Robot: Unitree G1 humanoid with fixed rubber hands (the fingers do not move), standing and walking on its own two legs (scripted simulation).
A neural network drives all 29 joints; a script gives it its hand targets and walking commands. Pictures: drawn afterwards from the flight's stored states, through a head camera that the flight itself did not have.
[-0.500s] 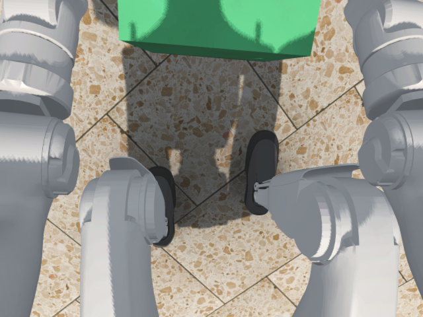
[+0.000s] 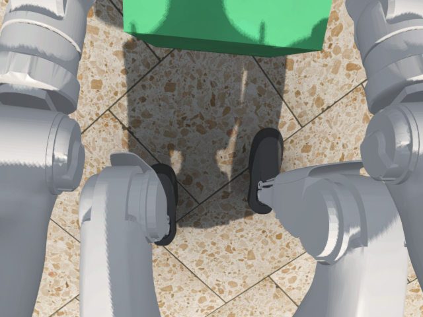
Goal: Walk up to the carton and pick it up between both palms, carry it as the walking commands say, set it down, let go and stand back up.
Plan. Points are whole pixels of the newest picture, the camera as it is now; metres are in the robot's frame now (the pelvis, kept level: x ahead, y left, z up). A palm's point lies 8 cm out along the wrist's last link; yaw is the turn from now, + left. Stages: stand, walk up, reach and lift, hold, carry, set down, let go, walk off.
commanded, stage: reach and lift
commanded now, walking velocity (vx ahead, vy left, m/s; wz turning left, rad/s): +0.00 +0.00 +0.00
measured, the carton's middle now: out of the picture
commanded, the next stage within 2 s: none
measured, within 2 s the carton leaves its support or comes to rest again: leaves its support in 1.12 s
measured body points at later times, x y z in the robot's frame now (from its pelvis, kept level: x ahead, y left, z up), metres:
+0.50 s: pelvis +0.00 +0.00 +0.00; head +0.39 -0.01 +0.21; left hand +0.59 +0.13 -0.19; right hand +0.57 -0.20 -0.19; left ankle +0.08 +0.11 -0.34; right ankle +0.16 -0.13 -0.34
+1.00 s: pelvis +0.00 +0.00 -0.01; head +0.39 +0.00 +0.21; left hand +0.59 +0.13 -0.19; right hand +0.58 -0.20 -0.19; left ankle +0.08 +0.11 -0.34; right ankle +0.16 -0.13 -0.34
